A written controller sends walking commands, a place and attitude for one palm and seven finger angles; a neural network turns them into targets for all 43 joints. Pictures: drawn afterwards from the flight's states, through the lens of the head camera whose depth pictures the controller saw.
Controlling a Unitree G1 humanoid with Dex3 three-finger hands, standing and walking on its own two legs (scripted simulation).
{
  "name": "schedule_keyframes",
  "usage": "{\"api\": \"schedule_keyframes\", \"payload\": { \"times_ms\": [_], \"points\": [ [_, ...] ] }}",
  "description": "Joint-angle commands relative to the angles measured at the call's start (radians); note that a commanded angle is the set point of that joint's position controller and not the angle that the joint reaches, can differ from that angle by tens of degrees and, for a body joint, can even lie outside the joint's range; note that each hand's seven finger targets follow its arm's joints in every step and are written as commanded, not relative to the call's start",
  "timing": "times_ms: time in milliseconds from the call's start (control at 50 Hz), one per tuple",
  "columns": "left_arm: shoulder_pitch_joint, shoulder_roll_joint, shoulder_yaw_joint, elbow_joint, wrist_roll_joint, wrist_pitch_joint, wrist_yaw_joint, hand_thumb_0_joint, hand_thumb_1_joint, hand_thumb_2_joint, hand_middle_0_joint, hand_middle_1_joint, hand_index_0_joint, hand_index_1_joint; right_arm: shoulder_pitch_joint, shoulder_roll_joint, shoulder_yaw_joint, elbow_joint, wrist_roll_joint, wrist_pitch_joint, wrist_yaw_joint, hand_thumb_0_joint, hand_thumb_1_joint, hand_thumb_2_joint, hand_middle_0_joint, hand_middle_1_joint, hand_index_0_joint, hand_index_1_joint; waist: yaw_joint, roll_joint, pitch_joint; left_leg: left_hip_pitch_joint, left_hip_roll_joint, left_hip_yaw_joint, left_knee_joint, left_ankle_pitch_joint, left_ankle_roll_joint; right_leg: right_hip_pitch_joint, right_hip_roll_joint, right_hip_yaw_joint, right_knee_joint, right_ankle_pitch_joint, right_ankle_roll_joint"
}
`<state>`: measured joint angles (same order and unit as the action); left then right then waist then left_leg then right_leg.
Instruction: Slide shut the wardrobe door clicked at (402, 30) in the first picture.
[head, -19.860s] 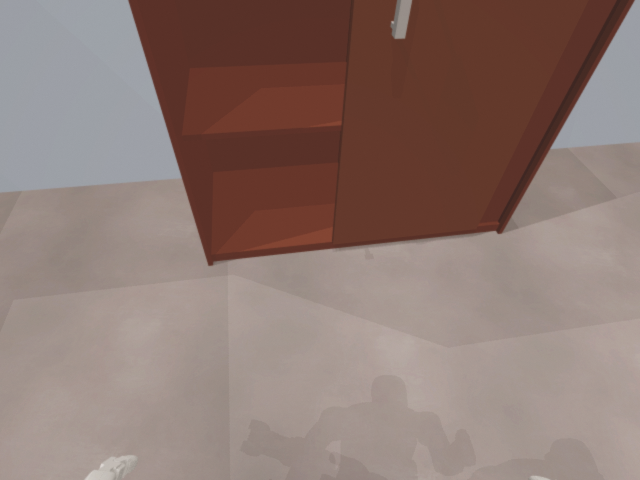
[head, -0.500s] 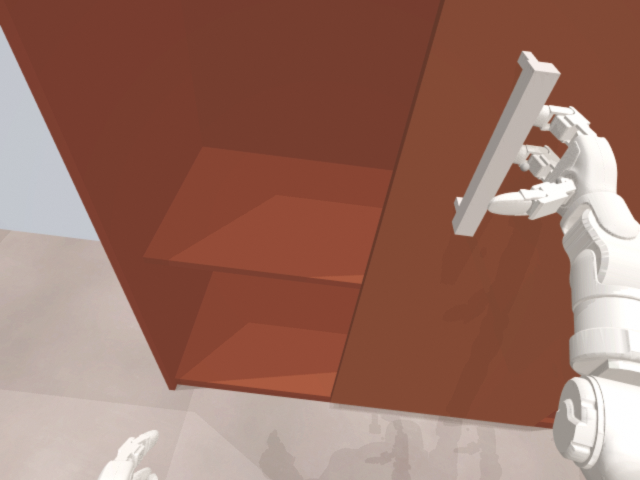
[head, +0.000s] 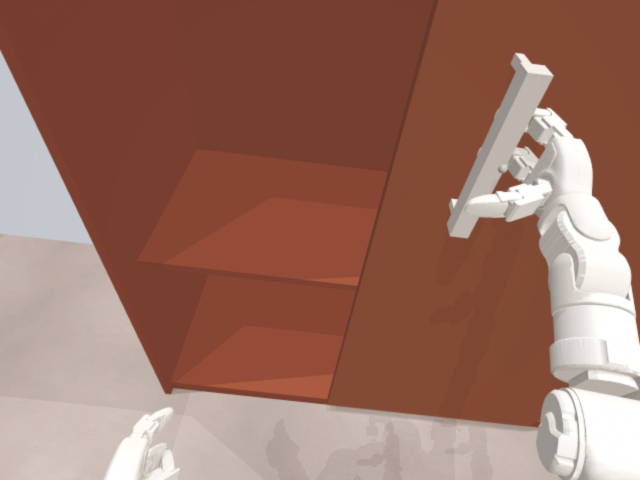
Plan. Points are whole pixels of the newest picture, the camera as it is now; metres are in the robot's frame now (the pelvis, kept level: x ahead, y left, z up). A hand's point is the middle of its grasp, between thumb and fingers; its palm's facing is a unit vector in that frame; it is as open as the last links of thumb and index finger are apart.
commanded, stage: slide the fingers in behind the handle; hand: right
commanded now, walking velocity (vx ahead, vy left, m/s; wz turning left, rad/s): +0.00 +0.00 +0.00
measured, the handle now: (485, 154) +0.47 -0.15 +0.22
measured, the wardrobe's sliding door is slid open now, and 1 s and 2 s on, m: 0.48 0.48 0.48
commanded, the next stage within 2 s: grip the handle and tug to test in 1.10 s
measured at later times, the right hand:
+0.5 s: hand (481, 168) +0.42 -0.13 +0.23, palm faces +0.02 +1.00 -0.01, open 14.0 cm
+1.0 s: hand (480, 167) +0.42 -0.13 +0.23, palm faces +0.01 +1.00 -0.01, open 14.0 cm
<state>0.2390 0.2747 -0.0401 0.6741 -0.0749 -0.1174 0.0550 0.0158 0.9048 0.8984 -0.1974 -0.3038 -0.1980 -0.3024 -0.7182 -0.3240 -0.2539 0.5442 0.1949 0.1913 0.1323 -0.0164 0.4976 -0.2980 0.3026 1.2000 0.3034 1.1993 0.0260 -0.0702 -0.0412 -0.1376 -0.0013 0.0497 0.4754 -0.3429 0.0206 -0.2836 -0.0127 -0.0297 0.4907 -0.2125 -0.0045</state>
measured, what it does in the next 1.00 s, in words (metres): stands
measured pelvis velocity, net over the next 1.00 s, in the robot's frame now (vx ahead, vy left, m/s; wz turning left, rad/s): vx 0.00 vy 0.00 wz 0.00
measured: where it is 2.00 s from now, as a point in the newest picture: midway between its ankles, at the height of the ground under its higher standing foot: outside the picture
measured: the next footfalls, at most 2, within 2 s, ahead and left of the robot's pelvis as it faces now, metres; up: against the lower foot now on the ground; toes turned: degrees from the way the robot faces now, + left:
none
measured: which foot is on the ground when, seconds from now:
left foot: down 0.00-1.00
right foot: down 0.00-1.00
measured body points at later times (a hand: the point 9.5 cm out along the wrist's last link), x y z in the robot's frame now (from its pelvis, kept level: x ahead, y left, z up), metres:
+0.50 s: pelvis +0.00 +0.00 +0.00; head -0.01 +0.03 +0.45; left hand +0.15 +0.24 -0.11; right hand +0.41 -0.18 +0.23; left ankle -0.06 +0.10 -0.74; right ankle +0.03 -0.12 -0.74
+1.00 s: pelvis +0.00 +0.00 +0.00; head -0.01 +0.03 +0.45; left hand +0.14 +0.25 -0.11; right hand +0.41 -0.18 +0.23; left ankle -0.06 +0.10 -0.74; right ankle +0.03 -0.12 -0.74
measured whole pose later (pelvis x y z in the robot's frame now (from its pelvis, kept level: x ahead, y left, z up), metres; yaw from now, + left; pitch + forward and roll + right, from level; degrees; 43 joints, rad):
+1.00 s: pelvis +0.00 +0.00 +0.00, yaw +0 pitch +0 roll +0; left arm 0.23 0.27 -0.03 0.69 -0.07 -0.07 0.05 0.02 0.91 0.90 -0.20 -0.30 -0.20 -0.30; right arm -0.71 -0.26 -0.20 0.48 0.20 0.24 0.06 -0.02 0.50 -0.30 0.30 1.20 0.29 1.20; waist 0.02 -0.07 -0.04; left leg -0.12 0.00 0.05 0.46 -0.34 0.02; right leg -0.27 -0.01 -0.02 0.48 -0.21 0.00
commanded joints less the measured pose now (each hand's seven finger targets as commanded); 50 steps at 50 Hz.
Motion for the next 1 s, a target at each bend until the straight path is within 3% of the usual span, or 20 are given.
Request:
{"api": "schedule_keyframes", "payload": {
  "times_ms": [0,20,40,60,80,160,220,280,360,420,500,540,600,620,640,700,820,860,960,980],
  "points": [
    [-0.087,0.12,0.048,-0.143,-0.004,-0.042,0.003,0.0,0.9,0.9,-0.2,-0.3,-0.2,-0.3,-0.462,-0.19,-0.038,-0.265,0.017,-0.049,-0.006,0.0,0.5,-0.3,0.3,1.2,0.3,1.2,-0.005,0.068,-0.299,-0.077,-0.015,-0.014,-0.059,0.458,0.0,0.304,0.018,0.045,0.004,0.276,-0.052],
    [-0.093,0.117,0.046,-0.144,-0.003,-0.04,0.001,0.0,0.9,0.9,-0.2,-0.3,-0.2,-0.3,-0.445,-0.164,-0.02,-0.269,0.023,-0.047,-0.005,0.0,0.5,-0.3,0.3,1.2,0.3,1.2,-0.005,0.096,-0.281,-0.069,-0.015,-0.014,-0.066,0.468,-0.001,0.289,0.02,0.041,0.006,0.278,-0.056],
    [-0.093,0.121,0.049,-0.142,-0.003,-0.038,0.001,0.0,0.9,0.9,-0.2,-0.3,-0.2,-0.3,-0.451,-0.184,-0.038,-0.276,0.024,-0.046,-0.008,0.0,0.5,-0.3,0.3,1.2,0.3,1.2,-0.005,0.11,-0.285,-0.065,-0.015,-0.012,-0.062,0.476,-0.003,0.287,0.02,0.041,0.005,0.277,-0.056],
    [-0.099,0.118,0.047,-0.145,-0.003,-0.038,0.001,0.0,0.9,0.9,-0.2,-0.3,-0.2,-0.3,-0.449,-0.163,-0.026,-0.282,0.026,-0.04,-0.008,0.0,0.5,-0.3,0.3,1.2,0.3,1.2,-0.006,0.096,-0.283,-0.069,-0.014,-0.014,-0.061,0.477,-0.004,0.286,0.022,0.039,0.004,0.275,-0.056],
    [-0.097,0.12,0.048,-0.143,-0.001,-0.035,0.001,0.0,0.9,0.9,-0.2,-0.3,-0.2,-0.3,-0.449,-0.198,-0.059,-0.296,0.025,-0.038,-0.016,0.0,0.5,-0.3,0.3,1.2,0.3,1.2,-0.012,0.099,-0.291,-0.062,-0.014,-0.014,-0.06,0.484,-0.003,0.29,0.022,0.04,0.004,0.283,-0.055],
    [-0.11,0.11,0.044,-0.144,-0.001,-0.024,-0.003,0.0,0.9,0.9,-0.2,-0.3,-0.2,-0.3,-0.448,-0.143,-0.006,-0.336,0.013,-0.026,-0.035,0.0,0.5,-0.3,0.3,1.2,0.3,1.2,-0.007,0.068,-0.27,-0.075,-0.013,-0.012,-0.061,0.472,-0.003,0.293,0.022,0.039,0.003,0.284,-0.053],
    [-0.111,0.115,0.045,-0.13,0.002,-0.012,0.003,0.0,0.9,0.9,-0.2,-0.3,-0.2,-0.3,-0.442,-0.186,-0.04,-0.305,0.01,-0.012,-0.051,0.0,0.5,-0.3,0.3,1.2,0.3,1.2,-0.01,0.109,-0.244,-0.069,-0.013,-0.015,-0.075,0.433,-0.003,0.268,0.02,0.037,-0.004,0.242,-0.054],
    [-0.121,0.104,0.042,-0.141,0.001,-0.014,0.004,0.0,0.9,0.9,-0.2,-0.3,-0.2,-0.3,-0.488,-0.124,0.012,-0.341,0.007,-0.01,-0.059,0.0,0.5,-0.3,0.3,1.2,0.3,1.2,-0.001,0.057,-0.266,-0.084,-0.013,-0.017,-0.071,0.427,-0.002,0.298,0.023,0.04,-0.005,0.246,-0.052],
    [-0.123,0.102,0.041,-0.134,0.003,-0.01,0.002,0.0,0.9,0.9,-0.2,-0.3,-0.2,-0.3,-0.483,-0.109,0.022,-0.336,0.008,-0.015,-0.069,0.0,0.5,-0.3,0.3,1.2,0.3,1.2,0.001,0.064,-0.277,-0.078,-0.016,-0.015,-0.071,0.429,0.0,0.311,0.02,0.044,-0.006,0.256,-0.05],
    [-0.115,0.108,0.042,-0.122,0.006,-0.004,0.001,0.0,0.9,0.9,-0.2,-0.3,-0.2,-0.3,-0.447,-0.132,-0.006,-0.281,0.01,-0.006,-0.076,0.0,0.5,-0.3,0.3,1.2,0.3,1.2,-0.009,0.121,-0.259,-0.06,-0.015,-0.017,-0.079,0.43,-0.002,0.273,0.021,0.039,-0.009,0.238,-0.051],
    [-0.121,0.103,0.044,-0.138,0.006,-0.003,0.0,0.0,0.9,0.9,-0.2,-0.3,-0.2,-0.3,-0.469,-0.141,-0.011,-0.316,0.002,-0.011,-0.073,0.0,0.5,-0.3,0.3,1.2,0.3,1.2,-0.011,0.089,-0.284,-0.047,-0.011,-0.024,-0.074,0.471,-0.006,0.282,0.028,0.031,-0.006,0.258,-0.055],
    [-0.117,0.104,0.043,-0.132,0.006,0.001,0.0,0.0,0.9,0.9,-0.2,-0.3,-0.2,-0.3,-0.47,-0.149,-0.019,-0.302,0.006,-0.013,-0.074,0.0,0.5,-0.3,0.3,1.2,0.3,1.2,-0.008,0.107,-0.272,-0.042,-0.011,-0.025,-0.08,0.476,-0.007,0.269,0.028,0.029,-0.006,0.251,-0.057],
    [-0.116,0.102,0.043,-0.13,0.003,-0.003,0.002,0.0,0.9,0.9,-0.2,-0.3,-0.2,-0.3,-0.505,-0.109,0.018,-0.29,0.011,-0.013,-0.066,0.0,0.5,-0.3,0.3,1.2,0.3,1.2,0.005,0.108,-0.249,-0.07,-0.014,-0.022,-0.083,0.443,-0.008,0.272,0.027,0.033,-0.01,0.229,-0.056],
    [-0.114,0.104,0.045,-0.126,0.005,-0.004,0.0,0.0,0.9,0.9,-0.2,-0.3,-0.2,-0.3,-0.483,-0.133,-0.004,-0.289,0.011,-0.017,-0.068,0.0,0.5,-0.3,0.3,1.2,0.3,1.2,-0.005,0.113,-0.254,-0.053,-0.013,-0.024,-0.086,0.457,-0.006,0.268,0.027,0.03,-0.005,0.238,-0.057],
    [-0.113,0.108,0.045,-0.131,0.006,-0.001,0.001,0.0,0.9,0.9,-0.2,-0.3,-0.2,-0.3,-0.467,-0.161,-0.028,-0.286,0.009,-0.015,-0.069,0.0,0.5,-0.3,0.3,1.2,0.3,1.2,-0.012,0.104,-0.277,-0.039,-0.011,-0.025,-0.077,0.468,-0.006,0.265,0.028,0.031,-0.007,0.245,-0.056],
    [-0.116,0.1,0.045,-0.139,0.004,-0.003,0.0,0.0,0.9,0.9,-0.2,-0.3,-0.2,-0.3,-0.495,-0.127,0.008,-0.316,0.002,-0.02,-0.063,0.0,0.5,-0.3,0.3,1.2,0.3,1.2,-0.004,0.061,-0.285,-0.046,-0.011,-0.024,-0.073,0.482,-0.005,0.287,0.03,0.026,-0.004,0.264,-0.055],
    [-0.109,0.105,0.048,-0.126,0.003,-0.001,-0.001,0.0,0.9,0.9,-0.2,-0.3,-0.2,-0.3,-0.475,-0.12,0.009,-0.277,0.011,-0.016,-0.068,0.0,0.5,-0.3,0.3,1.2,0.3,1.2,-0.002,0.115,-0.245,-0.058,-0.015,-0.02,-0.086,0.444,-0.006,0.263,0.027,0.03,-0.007,0.232,-0.057],
    [-0.111,0.104,0.048,-0.13,0.002,-0.005,-0.002,0.0,0.9,0.9,-0.2,-0.3,-0.2,-0.3,-0.494,-0.106,0.024,-0.295,0.006,-0.017,-0.069,0.0,0.5,-0.3,0.3,1.2,0.3,1.2,0.002,0.083,-0.257,-0.074,-0.015,-0.022,-0.084,0.436,-0.006,0.281,0.027,0.031,-0.009,0.232,-0.057],
    [-0.103,0.108,0.049,-0.12,0.004,-0.002,0.001,0.0,0.9,0.9,-0.2,-0.3,-0.2,-0.3,-0.504,-0.121,0.011,-0.269,0.006,-0.013,-0.074,0.0,0.5,-0.3,0.3,1.2,0.3,1.2,0.005,0.118,-0.257,-0.07,-0.015,-0.024,-0.084,0.445,-0.009,0.269,0.026,0.03,-0.009,0.231,-0.058],
    [-0.102,0.108,0.049,-0.122,0.003,-0.002,0.001,0.0,0.9,0.9,-0.2,-0.3,-0.2,-0.3,-0.507,-0.12,0.016,-0.27,0.004,-0.012,-0.072,0.0,0.5,-0.3,0.3,1.2,0.3,1.2,0.005,0.099,-0.262,-0.07,-0.015,-0.024,-0.082,0.435,-0.007,0.273,0.026,0.031,-0.011,0.231,-0.056]
  ]
}}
